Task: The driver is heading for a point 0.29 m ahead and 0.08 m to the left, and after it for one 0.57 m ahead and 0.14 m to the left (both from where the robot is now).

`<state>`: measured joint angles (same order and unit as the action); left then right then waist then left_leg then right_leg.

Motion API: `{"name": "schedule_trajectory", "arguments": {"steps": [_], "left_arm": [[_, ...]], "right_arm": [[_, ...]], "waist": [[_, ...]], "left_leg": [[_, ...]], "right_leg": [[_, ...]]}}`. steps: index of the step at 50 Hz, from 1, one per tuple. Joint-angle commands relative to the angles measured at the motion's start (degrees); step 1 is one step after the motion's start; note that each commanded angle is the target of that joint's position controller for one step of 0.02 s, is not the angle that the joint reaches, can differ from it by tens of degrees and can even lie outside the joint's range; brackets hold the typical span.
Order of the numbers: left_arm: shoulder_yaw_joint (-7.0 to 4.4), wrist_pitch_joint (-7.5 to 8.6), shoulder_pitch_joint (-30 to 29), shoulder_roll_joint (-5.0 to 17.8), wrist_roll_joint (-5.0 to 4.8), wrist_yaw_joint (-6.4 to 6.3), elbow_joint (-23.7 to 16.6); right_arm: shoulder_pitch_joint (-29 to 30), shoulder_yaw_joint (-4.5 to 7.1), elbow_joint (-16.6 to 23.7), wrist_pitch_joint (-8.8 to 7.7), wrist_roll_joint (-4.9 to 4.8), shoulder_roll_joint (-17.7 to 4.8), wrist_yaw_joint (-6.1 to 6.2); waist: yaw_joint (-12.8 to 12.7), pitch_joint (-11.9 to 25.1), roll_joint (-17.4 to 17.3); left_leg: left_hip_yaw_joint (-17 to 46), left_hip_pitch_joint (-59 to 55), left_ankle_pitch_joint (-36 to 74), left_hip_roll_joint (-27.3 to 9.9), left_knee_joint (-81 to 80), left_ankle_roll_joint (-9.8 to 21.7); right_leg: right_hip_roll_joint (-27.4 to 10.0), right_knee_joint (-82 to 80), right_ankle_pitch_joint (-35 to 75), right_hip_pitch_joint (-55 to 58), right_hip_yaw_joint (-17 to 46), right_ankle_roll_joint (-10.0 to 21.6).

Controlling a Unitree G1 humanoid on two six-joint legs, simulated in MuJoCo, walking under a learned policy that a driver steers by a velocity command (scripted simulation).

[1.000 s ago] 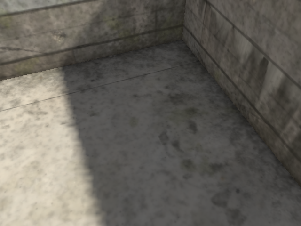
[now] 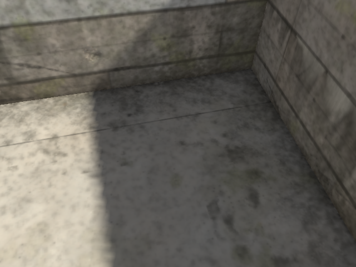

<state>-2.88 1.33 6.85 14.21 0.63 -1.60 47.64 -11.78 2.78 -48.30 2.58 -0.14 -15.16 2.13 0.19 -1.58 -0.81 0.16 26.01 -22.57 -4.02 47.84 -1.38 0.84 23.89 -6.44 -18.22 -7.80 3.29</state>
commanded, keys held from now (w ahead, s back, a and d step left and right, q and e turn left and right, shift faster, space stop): q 0.48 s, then no key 0.14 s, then w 0.38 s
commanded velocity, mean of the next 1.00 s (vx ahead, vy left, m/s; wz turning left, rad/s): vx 0.11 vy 0.00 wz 0.36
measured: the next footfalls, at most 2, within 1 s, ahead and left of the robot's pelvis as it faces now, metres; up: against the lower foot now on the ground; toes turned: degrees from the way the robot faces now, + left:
left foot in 0.10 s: +0.05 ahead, +0.12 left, +0.00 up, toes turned +6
right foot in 0.58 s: +0.12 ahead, -0.10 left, +0.00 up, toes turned +23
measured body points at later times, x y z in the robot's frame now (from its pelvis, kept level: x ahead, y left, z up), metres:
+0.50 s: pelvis +0.03 +0.02 +0.01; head +0.06 +0.05 +0.46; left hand +0.12 +0.33 -0.11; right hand +0.22 -0.23 -0.08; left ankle +0.01 +0.12 -0.73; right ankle +0.08 -0.13 -0.70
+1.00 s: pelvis +0.09 +0.05 +0.00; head +0.10 +0.06 +0.45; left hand +0.00 +0.33 -0.13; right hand +0.34 -0.13 -0.08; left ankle +0.05 +0.15 -0.74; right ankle +0.08 -0.11 -0.73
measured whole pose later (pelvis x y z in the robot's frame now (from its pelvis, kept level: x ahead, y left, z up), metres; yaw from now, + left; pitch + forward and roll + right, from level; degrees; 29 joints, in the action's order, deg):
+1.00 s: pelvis +0.09 +0.05 +0.00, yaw +21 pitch +2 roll +0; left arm -3.0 2.5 18.5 17.2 -1.3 0.4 52.6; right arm -10.5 3.0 -39.3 -3.1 -1.4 -15.8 0.6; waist -3.4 0.6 0.6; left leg -1.0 15.1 -12.9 0.2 26.1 1.4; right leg -1.6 27.6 -19.5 -9.2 2.4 0.3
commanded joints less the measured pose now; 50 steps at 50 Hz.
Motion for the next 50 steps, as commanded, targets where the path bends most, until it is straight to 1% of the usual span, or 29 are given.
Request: {"name": "schedule_trajectory", "arguments": {"steps": [1, 3, 4, 5, 6, 7, 8, 9, 10, 11, 13, 18, 21, 26, 28, 29, 30, 31, 32, 33, 34, 35, 37, 41, 44, 46, 48, 49, 50], "left_arm": [[-2.60, -0.28, -4.4, 10.2, -0.90, -1.22, -3.9], [-2.61, -1.19, -5.4, 10.1, -1.78, -1.32, -3.6], [-2.39, -1.62, -4.4, 8.9, -2.14, -1.29, -3.0], [-1.97, -2.02, -1.4, 6.5, -1.84, -1.05, -2.2], [-1.51, -1.83, -2.3, 4.4, -0.11, -0.98, -4.6], [-2.12, -1.39, -8.8, 6.4, 0.38, -1.15, -6.1], [-2.62, -1.46, -7.5, 7.5, -0.55, -1.07, -5.8], [-3.11, -1.68, -5.1, 8.2, -0.61, -1.23, -4.2], [-3.43, -1.82, -4.4, 8.8, -0.11, -1.56, -3.1], [-3.50, -1.79, -4.4, 8.5, 0.18, -1.57, -2.9], [-3.27, -1.43, -4.6, 7.3, -0.49, -1.37, -3.2], [-2.53, -0.82, -7.9, 6.1, -1.15, -1.04, -3.9], [-2.47, -0.50, -7.7, 6.7, -1.43, -0.45, -3.7], [-2.63, 0.57, -3.7, 8.0, -1.74, 0.71, -2.6], [-2.72, 1.00, -0.3, 8.0, -1.39, 1.35, -1.5], [-3.15, 0.96, 0.5, 9.9, -0.65, 1.32, -1.4], [-3.56, 0.55, 0.0, 13.4, 0.44, 0.99, -2.2], [-3.46, 0.44, 0.1, 14.0, 1.77, 1.14, -1.8], [-3.09, 0.80, -0.2, 12.3, 1.19, 1.19, -2.5], [-2.77, 0.93, -1.0, 10.7, 0.22, 1.07, -2.4], [-2.43, 1.00, -1.0, 9.8, -0.91, 1.01, -2.0], [-2.00, 1.10, -0.5, 8.9, -1.69, 0.84, -1.4], [-1.99, 1.04, 2.1, 9.7, -1.51, 0.31, -0.3], [-2.43, 1.78, 5.8, 11.9, -1.56, 0.08, 0.6], [-2.76, 2.03, 7.1, 13.5, -1.98, 1.01, 1.0], [-2.69, 1.78, 6.7, 13.8, -2.79, 1.53, 0.9], [-1.76, 1.83, 6.9, 11.4, -2.57, 1.93, 1.0], [-0.64, 2.21, 5.7, 8.1, -1.83, 2.23, 0.6], [0.92, 3.06, 3.8, 3.0, -0.70, 2.64, -1.5]], "right_arm": [[-3.4, 1.88, 3.2, 0.01, -0.09, -5.5, -0.34], [-5.8, 2.21, 2.6, -0.22, -0.10, -5.0, -1.05], [-7.1, 2.65, 2.3, -0.26, 0.23, -5.8, -1.35], [-7.9, 3.54, 3.1, -0.37, 0.58, -9.1, -1.17], [-5.6, 4.80, 5.7, -0.36, 0.44, -16.0, -0.35], [-7.3, 4.39, 6.1, -1.74, 2.51, -14.7, -0.57], [-4.5, 4.16, 6.8, -3.10, 2.69, -13.3, -0.61], [-0.8, 4.17, 7.7, -3.79, 1.28, -12.4, -0.56], [1.1, 3.78, 8.5, -3.91, 0.11, -11.0, -0.49], [1.3, 3.37, 8.9, -3.86, -0.34, -10.1, -0.29], [-0.9, 3.19, 9.0, -3.51, -0.18, -9.5, 0.08], [-3.3, 4.13, 10.1, -2.33, -0.43, -11.3, 1.06], [-2.2, 4.50, 11.3, -1.68, -0.18, -12.2, 0.91], [1.0, 4.23, 13.2, -0.87, -0.58, -11.3, 0.48], [2.5, 3.67, 13.5, -0.46, -1.24, -10.3, 0.74], [0.7, 3.18, 13.4, -0.44, -0.72, -8.7, 0.84], [-2.5, 2.17, 13.3, -0.69, 0.74, -5.4, 0.62], [-1.6, 3.02, 15.1, -1.29, 0.30, -7.8, 0.68], [-2.2, 3.96, 13.9, -1.65, 0.38, -11.8, 0.70], [-1.4, 4.40, 13.2, -1.66, -0.11, -12.5, 0.52], [-1.5, 4.03, 12.3, -1.46, 0.06, -10.6, 0.40], [-1.1, 3.52, 12.2, -1.49, 0.26, -9.2, 0.15], [1.3, 2.84, 12.6, -2.63, -0.22, -7.7, -0.68], [6.8, 1.35, 14.1, -5.21, -0.48, -4.5, -1.24], [6.0, 1.39, 13.8, -6.10, -1.18, -5.3, -1.76], [3.4, 1.57, 12.9, -6.44, -1.42, -5.6, -1.96], [-2.6, 2.29, 10.7, -6.30, -1.58, -6.5, -1.64], [-8.4, 2.90, 9.6, -6.17, -1.82, -7.8, -1.11], [-14.8, 3.99, 9.1, -6.02, -0.80, -12.7, -0.53]], "waist": [[1.6, 4.6, 5.8], [3.4, 5.1, 5.0], [3.7, 4.5, 3.7], [2.7, 3.0, -4.7], [0.2, -0.1, -18.6], [3.8, 1.7, -14.2], [1.4, 2.4, -10.5], [-0.6, 3.0, -6.6], [-0.9, 4.2, -5.1], [-1.0, 5.2, -4.7], [-0.8, 7.2, -4.7], [1.3, 6.9, -7.2], [1.6, 6.3, -8.2], [0.7, 8.2, -9.3], [-1.5, 8.3, -8.1], [-0.8, 8.8, -4.8], [1.8, 9.4, 8.6], [1.6, 6.7, 16.4], [0.6, 6.6, 11.0], [0.5, 5.3, 8.6], [0.4, 3.8, 8.5], [-0.3, 2.0, 10.3], [-1.8, -0.1, 10.3], [-4.8, 0.3, 9.8], [-4.4, -0.3, 10.2], [-2.3, -0.5, 9.0], [1.0, 1.6, 7.2], [4.1, 4.1, 5.5], [6.2, 7.9, -7.3]], "left_leg": [[-1.0, -6.7, 0.5, -0.4, -2.1, 1.4], [-3.6, -11.8, 5.8, 1.6, -11.8, 3.3], [-3.1, -14.3, 8.3, 2.5, -17.3, 4.9], [7.7, -16.2, 13.3, -3.6, -27.4, 8.1], [28.4, -18.6, 24.8, -16.2, -31.4, 17.0], [31.5, -15.5, 24.9, -17.6, -33.5, 21.4], [26.3, -15.7, 25.1, -14.7, -32.6, 19.1], [21.7, -16.5, 25.0, -11.6, -31.0, 15.5], [19.8, -17.6, 25.8, -10.4, -30.2, 13.4], [18.3, -17.7, 29.4, -9.3, -29.5, 13.0], [17.4, -19.9, 33.9, -8.2, -28.5, 13.5], [19.9, -23.7, 29.7, -7.2, -27.5, 13.6], [22.2, -20.1, 28.7, -6.7, -27.3, 14.2], [25.9, -20.2, 35.7, -6.0, -23.8, 13.3], [24.7, -18.0, 31.7, -3.3, -21.1, 10.1], [22.6, -13.6, 22.7, -0.5, -18.1, 7.5], [14.9, -5.5, 1.4, 7.2, -7.0, 4.3], [10.5, 3.3, -16.5, 11.9, 2.1, 1.5], [11.4, 5.2, -14.1, 8.5, 11.2, 0.1], [11.0, 7.3, -9.1, 7.5, 13.6, -0.3], [10.2, 9.1, -5.4, 6.5, 13.4, -1.0], [9.7, 11.0, -2.3, 5.9, 12.8, -1.7], [4.6, 10.9, 1.4, 4.5, 9.3, -2.3], [0.3, 4.7, 3.8, 2.6, -5.1, -1.8], [-1.6, -2.8, 3.2, 3.5, -13.5, -0.1], [-2.8, -10.1, 8.9, 4.3, -20.6, 1.5], [-2.5, -22.1, 10.7, 4.8, -24.5, 3.3], [2.3, -30.9, 9.3, 0.9, -25.3, 4.8], [19.5, -41.0, 3.0, -11.1, -29.4, 9.5]], "right_leg": [[-18.3, -11.6, -7.7, 0.1, 13.0, 10.0], [-16.7, -7.6, -7.4, 0.5, 9.6, 7.6], [-14.7, -3.2, -7.8, -0.4, 7.3, 5.1], [-9.9, 8.9, -11.7, -4.4, 1.6, -0.1], [0.3, 22.3, -26.0, -19.0, -1.6, -5.8], [1.3, 34.1, -30.3, -20.4, 7.9, -5.2], [0.0, 38.3, -25.8, -20.8, 10.9, -4.5], [-0.9, 39.0, -20.8, -21.0, 11.7, -4.4], [-1.3, 38.8, -17.8, -21.1, 11.9, -4.6], [-1.1, 39.8, -15.4, -19.7, 11.7, -5.1], [-0.3, 39.3, -13.0, -18.8, 11.7, -6.0], [0.3, 25.2, -11.6, -17.4, 12.6, -7.6], [1.1, 20.1, -12.7, -12.0, 12.5, -7.9], [1.3, 10.2, -12.6, -4.1, 12.2, -6.7], [0.6, -2.8, -1.2, 3.9, 10.6, -4.9], [-4.3, -4.8, 4.8, 10.1, 14.1, -3.1], [-15.5, -5.1, 17.9, 16.0, 25.7, 1.9], [-23.4, -6.0, 23.4, 13.2, 36.3, 12.5], [-23.7, -8.0, 10.9, 12.6, 36.4, 14.9], [-19.5, -9.0, -3.4, 12.8, 32.6, 12.0], [-15.9, -10.6, -16.6, 13.3, 30.0, 9.2], [-14.8, -12.3, -21.9, 13.8, 29.9, 8.3], [-13.1, -14.8, -21.8, 13.5, 27.0, 8.0], [-12.7, -14.9, -14.4, 13.2, 22.9, 8.2], [-13.5, -14.5, -14.3, 9.3, 22.2, 9.1], [-13.7, -12.9, -15.1, 5.7, 21.7, 8.7], [-12.0, -8.2, -14.3, 0.1, 20.2, 6.5], [-9.5, -1.0, -13.7, -5.2, 17.1, 3.8], [-3.0, 19.0, -16.8, -16.6, 8.9, -0.5]]}}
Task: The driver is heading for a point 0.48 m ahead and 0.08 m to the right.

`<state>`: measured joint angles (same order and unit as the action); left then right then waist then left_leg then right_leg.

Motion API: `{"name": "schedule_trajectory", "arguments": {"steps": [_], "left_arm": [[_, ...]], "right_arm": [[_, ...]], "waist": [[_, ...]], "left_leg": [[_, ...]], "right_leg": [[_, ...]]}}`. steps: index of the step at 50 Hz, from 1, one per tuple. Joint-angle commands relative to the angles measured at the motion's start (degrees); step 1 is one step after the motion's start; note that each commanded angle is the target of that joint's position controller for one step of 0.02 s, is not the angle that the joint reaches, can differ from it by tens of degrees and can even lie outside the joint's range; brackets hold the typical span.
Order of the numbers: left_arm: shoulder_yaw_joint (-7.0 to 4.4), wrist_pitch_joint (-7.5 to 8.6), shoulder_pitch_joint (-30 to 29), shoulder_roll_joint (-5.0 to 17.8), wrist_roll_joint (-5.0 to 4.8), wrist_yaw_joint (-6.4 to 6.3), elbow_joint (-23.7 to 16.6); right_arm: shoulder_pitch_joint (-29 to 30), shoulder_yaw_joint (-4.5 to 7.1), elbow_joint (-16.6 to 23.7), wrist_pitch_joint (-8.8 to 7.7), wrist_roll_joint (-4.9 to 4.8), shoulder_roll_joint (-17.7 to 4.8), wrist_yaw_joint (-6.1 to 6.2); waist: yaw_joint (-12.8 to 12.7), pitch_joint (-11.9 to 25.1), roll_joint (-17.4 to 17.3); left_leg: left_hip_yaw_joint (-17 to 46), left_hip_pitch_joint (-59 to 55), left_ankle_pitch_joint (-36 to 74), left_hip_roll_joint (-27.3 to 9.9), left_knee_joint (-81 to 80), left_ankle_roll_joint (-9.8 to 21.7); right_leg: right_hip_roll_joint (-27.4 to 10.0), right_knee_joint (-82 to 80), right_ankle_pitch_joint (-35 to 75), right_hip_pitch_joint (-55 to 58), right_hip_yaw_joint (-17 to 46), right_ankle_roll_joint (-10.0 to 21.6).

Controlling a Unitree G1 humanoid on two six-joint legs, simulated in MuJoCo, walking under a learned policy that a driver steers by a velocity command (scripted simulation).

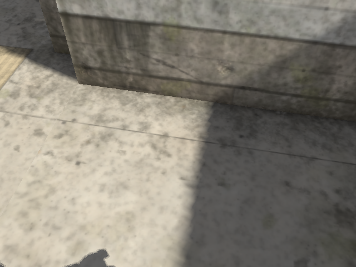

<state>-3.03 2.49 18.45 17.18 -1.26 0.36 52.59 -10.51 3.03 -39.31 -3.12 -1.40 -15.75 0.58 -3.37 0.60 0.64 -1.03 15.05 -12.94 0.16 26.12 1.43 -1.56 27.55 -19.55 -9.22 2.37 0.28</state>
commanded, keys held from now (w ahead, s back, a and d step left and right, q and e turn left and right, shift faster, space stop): w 0.50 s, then no key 0.50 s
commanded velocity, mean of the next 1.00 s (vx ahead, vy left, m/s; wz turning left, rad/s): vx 0.33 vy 0.00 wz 0.02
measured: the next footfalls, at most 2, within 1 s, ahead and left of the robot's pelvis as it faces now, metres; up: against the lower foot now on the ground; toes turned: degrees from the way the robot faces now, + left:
right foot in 0.46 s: +0.40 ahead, -0.13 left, +0.00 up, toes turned -1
left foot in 0.90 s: +0.54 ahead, +0.09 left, +0.00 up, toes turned +0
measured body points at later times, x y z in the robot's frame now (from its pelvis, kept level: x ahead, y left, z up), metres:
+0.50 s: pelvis +0.24 -0.03 -0.02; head +0.29 -0.04 +0.43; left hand +0.47 +0.21 -0.10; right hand +0.22 -0.32 -0.15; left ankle +0.02 +0.11 -0.69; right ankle +0.36 -0.13 -0.74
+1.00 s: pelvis +0.43 -0.02 -0.01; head +0.45 -0.01 +0.44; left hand +0.51 +0.25 -0.14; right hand +0.59 -0.27 -0.10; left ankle +0.50 +0.09 -0.74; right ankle +0.36 -0.13 -0.74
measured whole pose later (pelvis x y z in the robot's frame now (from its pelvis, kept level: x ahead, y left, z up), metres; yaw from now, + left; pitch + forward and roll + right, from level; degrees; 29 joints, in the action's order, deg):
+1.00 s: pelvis +0.43 -0.02 -0.01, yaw -1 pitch +1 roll +0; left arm -1.0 2.1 10.6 15.8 0.6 0.1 53.3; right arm -7.9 2.0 -42.1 -1.3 1.0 -13.7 0.8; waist -2.2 -1.1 1.2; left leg -0.3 21.7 -8.5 -0.5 29.1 0.4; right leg 1.0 29.5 -21.2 -9.0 -0.7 0.7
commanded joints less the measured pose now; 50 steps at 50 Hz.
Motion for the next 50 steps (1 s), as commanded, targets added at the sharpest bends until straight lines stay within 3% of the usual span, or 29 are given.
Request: {"name": "schedule_trajectory", "arguments": {"steps": [1, 2, 3, 5, 8, 12, 15, 18, 20, 21, 22, 23, 24, 25, 26, 27, 28, 29, 32, 36, 38, 41, 44, 45, 46, 47, 48, 49, 50], "left_arm": [[0.23, 3.17, -9.5, 3.4, -0.04, 0.38, -8.9], [-1.05, 3.53, -9.3, 7.9, -1.04, 0.45, -8.4], [-1.25, 3.67, -8.8, 8.2, -1.41, 0.91, -7.7], [-1.30, 3.62, -8.9, 7.1, -0.05, 1.26, -6.9], [-0.59, 3.16, -10.4, 4.1, 0.51, 1.86, -7.1], [0.57, 2.98, -17.6, 1.8, 0.75, 2.06, -10.0], [0.99, 3.09, -22.4, 1.8, 0.34, 2.65, -12.0], [0.63, 3.40, -23.7, 3.5, 0.16, 3.39, -13.3], [-0.05, 3.55, -21.1, 5.2, 0.31, 3.47, -12.9], [-0.89, 3.45, -16.6, 6.7, 0.37, 3.14, -11.9], [-2.24, 3.19, -7.6, 8.9, 0.31, 2.54, -9.3], [-3.27, 2.85, 2.6, 12.7, 0.81, 1.79, -7.4], [-4.14, 2.67, 6.3, 17.0, 1.17, 2.05, -6.2], [-2.72, 2.83, 5.3, 11.1, 0.19, 2.08, -6.2], [-2.01, 2.87, 0.0, 9.1, 0.54, 1.69, -7.1], [-1.60, 2.87, -4.6, 7.9, 1.12, 1.47, -8.1], [-1.17, 2.93, -7.6, 6.2, 1.69, 1.54, -8.5], [-0.86, 3.16, -8.7, 5.2, 2.55, 1.63, -8.4], [-0.71, 4.07, -9.8, 4.9, 2.15, 1.63, -6.7], [-0.86, 3.17, -10.8, 6.4, 1.89, 0.54, -5.3], [-0.81, 2.43, -9.0, 6.9, 1.82, 0.26, -4.2], [-0.70, 1.23, -7.0, 7.5, 1.52, 0.23, -2.5], [-0.36, 0.11, -8.4, 7.1, 0.56, -0.01, -1.8], [0.19, 0.10, -6.4, 5.4, 0.73, -0.08, -1.3], [0.76, 0.60, -3.5, 3.8, 2.30, -0.09, -1.4], [1.56, 0.86, 2.7, 0.9, 2.62, -0.06, 0.1], [1.59, 0.39, 0.2, 1.9, 2.18, -0.30, 0.3], [1.43, -0.47, -2.1, 2.8, 1.77, -0.47, -0.3], [1.32, -1.48, -3.1, 3.3, 1.66, -0.80, -0.1]], "right_arm": [[-19.1, 4.88, -0.8, -0.61, 1.11, -15.9, 0.05], [-15.7, 3.43, -0.1, -1.30, 1.29, -11.2, -0.48], [-12.9, 2.48, 0.6, -1.82, 1.36, -8.3, -0.80], [-9.3, 1.83, 1.2, -1.95, 1.08, -6.8, -1.18], [-9.5, 2.00, 0.8, -1.96, 1.32, -7.3, -0.92], [-11.7, 2.28, -0.9, -1.82, 0.99, -8.3, -0.34], [-14.5, 2.63, -2.7, -1.92, 0.61, -9.4, -0.09], [-14.9, 2.91, -4.1, -1.51, 0.01, -9.8, 0.11], [-14.5, 3.19, -4.6, -0.79, 0.19, -10.8, 0.36], [-14.1, 3.28, -4.6, -0.27, 0.44, -11.3, 0.51], [-14.0, 2.82, -4.6, 0.31, 0.74, -10.5, 0.73], [-15.4, 1.67, -3.5, 0.42, 1.79, -8.3, 1.00], [-24.5, -0.80, -2.9, -0.80, 1.20, 0.8, 0.01], [-19.8, 0.33, -3.7, -2.10, -0.39, -5.6, -0.07], [-12.8, 1.31, -1.7, -2.69, -1.83, -8.7, -0.18], [-9.8, 1.08, -1.2, -2.99, -1.12, -8.7, 0.24], [-8.3, 1.46, -1.3, -2.78, 0.38, -8.6, 0.60], [-9.8, 1.69, -1.6, -2.11, 0.87, -8.2, 0.66], [-12.2, 1.06, -2.3, -0.07, 1.19, -4.7, 1.01], [-6.6, 0.12, -0.9, 0.57, 1.79, -2.8, 1.02], [-2.9, 0.09, -0.4, 0.49, 1.43, -3.0, 0.66], [0.8, 0.44, 0.6, 0.47, 1.33, -4.3, 0.33], [0.1, 0.97, 0.5, 0.26, 1.97, -5.1, 0.11], [-1.1, 1.47, 0.1, 0.12, 2.37, -6.7, 0.36], [-1.9, 2.11, 0.4, 0.20, 2.80, -10.1, 0.81], [-0.8, 1.62, 0.2, 0.85, 3.01, -8.8, 0.96], [-0.6, 0.69, 0.2, 1.43, 2.62, -4.5, 0.63], [0.9, 0.26, -0.3, 1.72, 2.36, -3.1, 0.24], [3.2, 0.36, 0.0, 1.90, 2.23, -3.7, -0.16]], "waist": [[10.1, 4.5, -16.6], [8.5, -0.6, -11.0], [7.0, -3.4, -10.0], [5.3, -5.6, -7.5], [4.6, -4.8, -6.1], [6.2, -5.5, -5.7], [7.4, -6.8, -5.8], [6.0, -7.1, -5.8], [4.0, -4.4, -6.8], [1.5, -0.8, -7.8], [-2.9, 5.1, -7.3], [-6.1, 13.8, -1.9], [-0.5, 23.3, 15.9], [-3.7, 21.6, 11.3], [-2.9, 10.8, 8.9], [-0.9, 6.2, 3.0], [1.1, 3.1, 0.8], [3.3, 3.4, 2.0], [5.9, 3.0, 3.1], [5.1, 3.0, 3.3], [3.2, 3.3, 3.0], [1.7, 2.6, 2.9], [3.8, 2.4, 2.7], [3.9, 3.1, 0.8], [2.0, 6.2, -3.7], [-1.1, 10.1, -10.4], [1.1, 10.6, -10.2], [0.9, 9.4, -9.6], [0.5, 7.6, -8.0]], "left_leg": [[38.3, -28.4, -16.7, -23.7, -14.3, 14.1], [36.4, -24.9, -21.8, -22.5, -15.3, 14.5], [30.8, -22.4, -20.5, -19.1, -16.2, 12.8], [22.5, -18.4, -8.0, -15.5, -18.1, 11.0], [14.1, -15.4, 8.7, -12.5, -19.5, 10.5], [7.0, -10.8, 13.3, -10.1, -20.3, 9.7], [6.2, -10.5, 11.5, -11.5, -20.9, 9.4], [6.4, -16.5, 15.7, -14.5, -18.2, 8.3], [5.8, -20.1, 28.2, -15.0, -13.3, 7.1], [4.8, -20.7, 39.3, -14.1, -7.0, 6.3], [2.6, -17.8, 45.0, -11.4, 4.2, 4.6], [1.3, -5.0, 29.8, -8.6, 22.0, 2.7], [3.6, 17.7, -15.5, 3.1, 43.5, -1.4], [10.8, 23.9, -20.1, 2.0, 50.0, -0.7], [8.6, 28.0, -16.3, -0.7, 51.0, -0.4], [6.9, 25.1, -11.5, -3.7, 48.4, -0.4], [5.9, 21.8, -9.5, -5.3, 45.3, -1.0], [6.2, 17.0, -8.8, -6.5, 43.7, -1.3], [4.8, 11.8, -6.7, -6.4, 36.8, -3.0], [3.2, 9.6, 5.3, -6.0, 21.1, -3.6], [2.7, 8.4, 10.8, -5.0, 15.1, -3.5], [3.1, 7.9, 10.6, -4.2, 9.4, -2.9], [2.1, 2.7, 11.8, -2.7, 0.4, -0.7], [3.7, -2.6, 22.3, -3.9, -3.9, 0.6], [8.7, -10.2, 41.6, -9.6, -0.6, 2.7], [14.2, -17.0, 45.5, -14.9, 1.8, 8.8], [15.9, -15.8, 39.5, -15.2, 1.0, 10.8], [15.5, -13.4, 31.1, -13.6, 0.1, 9.7], [13.6, -10.0, 24.4, -11.1, 0.0, 7.7]], "right_leg": [[2.0, 27.9, -12.9, -36.0, -1.9, 2.0], [-2.2, 35.0, -10.6, -39.7, 1.3, 3.0], [-3.8, 36.3, -4.8, -40.4, 1.6, 3.8], [-5.8, 33.7, 2.5, -39.3, 1.0, 3.3], [-5.8, 29.4, 10.5, -36.7, -1.0, 0.9], [-3.5, 13.9, 21.0, -30.7, -2.7, -1.3], [-1.7, 6.6, 25.2, -26.5, -3.2, -0.6], [-1.5, 2.7, 22.3, -26.6, -1.9, 1.8], [0.3, 2.0, 18.0, -21.9, -3.3, 3.5], [2.3, 2.1, 16.0, -15.2, -5.1, 4.8], [3.6, 1.8, 16.2, -2.9, -6.4, 6.5], [-6.2, 4.8, 16.9, 16.0, 4.5, 10.0], [-20.4, -2.3, -0.1, 35.0, 35.3, 20.4], [-19.5, -10.6, -8.5, 33.1, 42.5, 19.0], [-18.2, -11.1, -0.1, 24.5, 32.3, 16.2], [-16.5, -10.8, 13.9, 15.3, 24.4, 14.9], [-14.3, -10.7, 27.7, 7.4, 17.8, 14.3], [-12.9, -11.0, 37.2, 2.8, 13.4, 14.1], [-11.2, -13.7, 49.1, -3.9, 5.9, 15.2], [-8.1, -14.3, 50.0, -4.6, -0.8, 13.3], [-7.8, -14.1, 46.9, -2.6, -1.2, 12.4], [-9.4, -12.1, 41.6, 1.0, 0.7, 12.1], [-9.0, -6.1, 35.0, 1.8, 2.1, 9.7], [-6.4, -3.0, 30.5, 0.7, 1.8, 7.0], [-2.6, 1.3, 21.5, -2.9, -0.1, 4.2], [0.5, 3.4, 5.3, -8.6, -1.9, 1.2], [0.4, 4.0, -1.3, -8.4, -1.4, -0.1], [-0.1, 2.3, -1.0, -8.2, -1.0, -0.4], [-0.3, -0.1, 1.8, -6.5, -1.0, -0.4]]}}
